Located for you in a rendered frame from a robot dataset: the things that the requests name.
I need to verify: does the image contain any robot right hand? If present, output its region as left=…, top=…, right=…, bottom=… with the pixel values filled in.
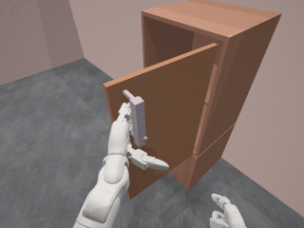
left=209, top=193, right=246, bottom=228

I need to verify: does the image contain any left robot forearm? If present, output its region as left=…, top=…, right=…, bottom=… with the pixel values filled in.
left=73, top=154, right=130, bottom=228

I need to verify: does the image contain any handle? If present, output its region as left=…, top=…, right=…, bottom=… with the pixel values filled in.
left=123, top=90, right=146, bottom=148

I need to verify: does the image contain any cupboard door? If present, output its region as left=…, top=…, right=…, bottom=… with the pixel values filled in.
left=103, top=43, right=219, bottom=200

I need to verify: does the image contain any robot left hand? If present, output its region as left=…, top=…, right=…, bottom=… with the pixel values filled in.
left=107, top=97, right=169, bottom=171

